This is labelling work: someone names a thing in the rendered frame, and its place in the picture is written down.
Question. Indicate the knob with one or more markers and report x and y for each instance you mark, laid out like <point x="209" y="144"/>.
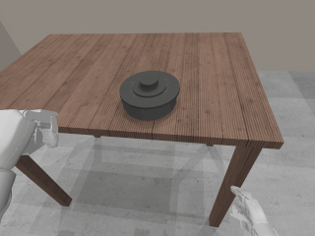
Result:
<point x="148" y="81"/>

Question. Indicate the left robot hand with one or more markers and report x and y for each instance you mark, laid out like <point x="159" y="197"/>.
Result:
<point x="22" y="132"/>

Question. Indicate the right robot hand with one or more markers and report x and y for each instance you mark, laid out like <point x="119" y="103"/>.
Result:
<point x="244" y="217"/>

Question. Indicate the lid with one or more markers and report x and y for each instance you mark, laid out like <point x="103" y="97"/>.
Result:
<point x="165" y="92"/>

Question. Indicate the robot left forearm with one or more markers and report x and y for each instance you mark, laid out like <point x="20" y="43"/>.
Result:
<point x="7" y="179"/>

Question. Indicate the robot right forearm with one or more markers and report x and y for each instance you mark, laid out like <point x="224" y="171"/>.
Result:
<point x="263" y="229"/>

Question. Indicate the table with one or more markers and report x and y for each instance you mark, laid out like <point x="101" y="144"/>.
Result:
<point x="78" y="75"/>

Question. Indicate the pot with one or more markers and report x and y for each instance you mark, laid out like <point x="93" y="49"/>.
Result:
<point x="149" y="114"/>

